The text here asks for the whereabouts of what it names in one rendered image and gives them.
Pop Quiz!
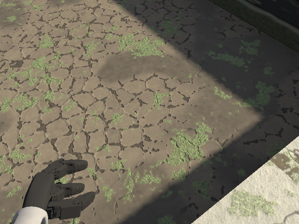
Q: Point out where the left robot hand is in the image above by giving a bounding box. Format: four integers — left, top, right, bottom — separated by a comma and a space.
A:
21, 158, 95, 220

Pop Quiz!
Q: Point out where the left robot forearm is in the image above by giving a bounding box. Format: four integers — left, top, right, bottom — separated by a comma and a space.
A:
9, 206, 49, 224

